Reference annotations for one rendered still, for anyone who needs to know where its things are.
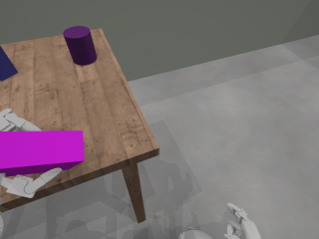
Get left robot hand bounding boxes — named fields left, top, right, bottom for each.
left=0, top=108, right=63, bottom=198

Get table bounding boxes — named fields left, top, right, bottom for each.
left=0, top=28, right=160, bottom=223

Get right robot hand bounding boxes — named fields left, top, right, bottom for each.
left=224, top=202, right=262, bottom=239

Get robot right thigh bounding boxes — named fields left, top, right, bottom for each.
left=178, top=229, right=212, bottom=239

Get sponge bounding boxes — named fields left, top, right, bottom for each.
left=0, top=130, right=85, bottom=177

